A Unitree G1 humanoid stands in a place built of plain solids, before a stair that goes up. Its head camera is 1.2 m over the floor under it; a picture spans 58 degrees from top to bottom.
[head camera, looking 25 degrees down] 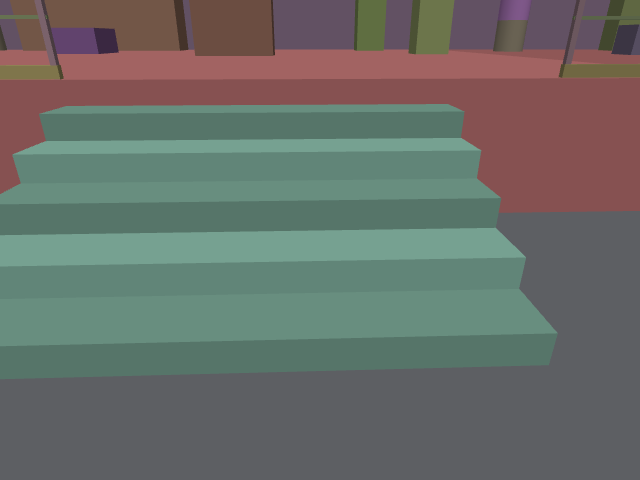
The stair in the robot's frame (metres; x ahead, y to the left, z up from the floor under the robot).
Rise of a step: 0.16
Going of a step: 0.33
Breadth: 2.53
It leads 2 degrees to the left of straight ahead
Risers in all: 6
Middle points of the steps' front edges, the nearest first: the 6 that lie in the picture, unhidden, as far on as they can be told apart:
1.33 0.34 0.16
1.66 0.35 0.32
1.99 0.36 0.48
2.33 0.37 0.64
2.66 0.39 0.80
2.99 0.40 0.96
